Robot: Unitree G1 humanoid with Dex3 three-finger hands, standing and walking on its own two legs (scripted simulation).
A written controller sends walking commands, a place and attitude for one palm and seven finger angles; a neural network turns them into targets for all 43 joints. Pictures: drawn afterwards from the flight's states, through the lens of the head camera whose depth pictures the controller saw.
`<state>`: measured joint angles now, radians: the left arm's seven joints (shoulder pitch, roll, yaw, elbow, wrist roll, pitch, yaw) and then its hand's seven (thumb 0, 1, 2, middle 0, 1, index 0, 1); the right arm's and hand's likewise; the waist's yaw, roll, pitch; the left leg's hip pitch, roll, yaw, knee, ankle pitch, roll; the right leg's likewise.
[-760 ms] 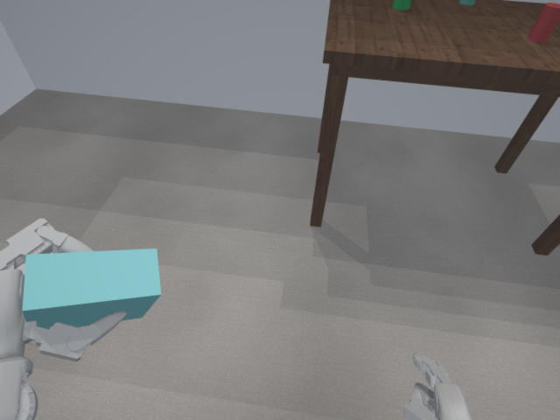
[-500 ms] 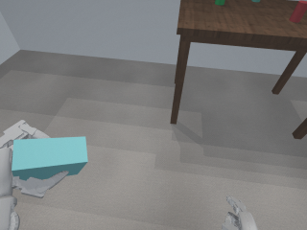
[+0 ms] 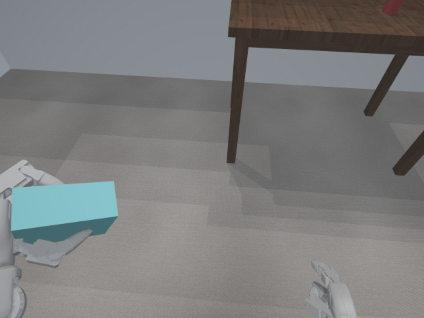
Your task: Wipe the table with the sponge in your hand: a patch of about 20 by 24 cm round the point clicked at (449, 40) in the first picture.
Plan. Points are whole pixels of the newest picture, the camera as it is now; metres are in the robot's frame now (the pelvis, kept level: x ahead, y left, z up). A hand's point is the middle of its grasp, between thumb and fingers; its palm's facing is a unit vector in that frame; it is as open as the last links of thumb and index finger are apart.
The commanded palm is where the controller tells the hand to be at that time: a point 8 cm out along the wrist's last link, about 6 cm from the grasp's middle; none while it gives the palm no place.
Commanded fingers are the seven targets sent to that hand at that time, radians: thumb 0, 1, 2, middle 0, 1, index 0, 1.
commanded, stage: walk to a spot facing it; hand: left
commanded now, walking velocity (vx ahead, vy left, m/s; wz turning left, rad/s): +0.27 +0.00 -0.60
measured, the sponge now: (81, 212) +0.22 +0.22 +0.15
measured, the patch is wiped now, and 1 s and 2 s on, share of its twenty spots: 0.00 0.00 0.00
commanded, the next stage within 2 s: turn to face it in 1.90 s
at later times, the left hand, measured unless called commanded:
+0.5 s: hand (124, 165) +0.30 +0.17 +0.17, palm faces +0.21 -0.88 -0.43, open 9.5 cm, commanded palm +0.26 +0.22 +0.19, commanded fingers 0.00 0.10 1.30 -1.20 -1.60 -1.20 -1.60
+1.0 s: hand (252, 119) +0.40 -0.03 +0.20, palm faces -0.07 -0.84 -0.54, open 9.5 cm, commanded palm +0.38 +0.05 +0.19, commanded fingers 0.00 0.10 1.30 -1.20 -1.60 -1.20 -1.60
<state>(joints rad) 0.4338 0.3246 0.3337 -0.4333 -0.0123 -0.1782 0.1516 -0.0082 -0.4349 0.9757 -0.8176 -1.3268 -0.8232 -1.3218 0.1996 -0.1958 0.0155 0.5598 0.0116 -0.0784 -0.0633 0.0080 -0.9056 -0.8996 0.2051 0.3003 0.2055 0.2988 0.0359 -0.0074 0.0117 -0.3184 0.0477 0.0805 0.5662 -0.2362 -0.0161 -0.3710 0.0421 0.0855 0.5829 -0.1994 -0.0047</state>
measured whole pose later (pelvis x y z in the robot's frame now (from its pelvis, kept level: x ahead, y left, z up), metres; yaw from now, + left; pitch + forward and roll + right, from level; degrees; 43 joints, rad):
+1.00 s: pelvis +0.11 -0.12 +0.00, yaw -28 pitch +0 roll +1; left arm 0.57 0.44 0.43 -0.61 -0.02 -0.26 0.14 -0.01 -0.44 0.98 -0.82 -1.33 -0.82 -1.32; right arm 0.23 -0.26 -0.04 0.62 0.00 -0.02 -0.05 0.01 -0.91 -0.90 0.20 0.30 0.20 0.30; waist -0.05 -0.02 0.06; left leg -0.52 0.13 0.11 0.84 -0.34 -0.02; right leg -0.30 -0.01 -0.10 0.60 -0.30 -0.07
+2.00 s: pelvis +0.37 -0.34 +0.00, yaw -19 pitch +0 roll +0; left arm 0.51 0.41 0.42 -0.59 -0.04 -0.23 0.13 -0.01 -0.44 0.99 -0.82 -1.33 -0.82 -1.33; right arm 0.20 -0.13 0.00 0.56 0.03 -0.09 -0.04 0.01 -0.91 -0.90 0.20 0.30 0.20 0.30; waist -0.02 0.03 0.07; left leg -0.35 0.09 0.06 0.61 -0.25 -0.01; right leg -0.44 -0.10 -0.11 0.80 -0.40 0.06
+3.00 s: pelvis +0.38 -0.41 +0.01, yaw -22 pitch -1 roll +2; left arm 0.50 0.37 0.34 -0.48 0.00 -0.23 0.16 -0.01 -0.44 0.99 -0.82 -1.33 -0.82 -1.33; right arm 0.28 -0.26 -0.05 0.65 0.00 -0.05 -0.07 0.01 -0.91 -0.90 0.20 0.30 0.20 0.30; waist -0.02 -0.03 0.01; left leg -0.33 0.06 0.10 0.66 -0.37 0.00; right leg -0.26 -0.06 -0.11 0.48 -0.22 -0.04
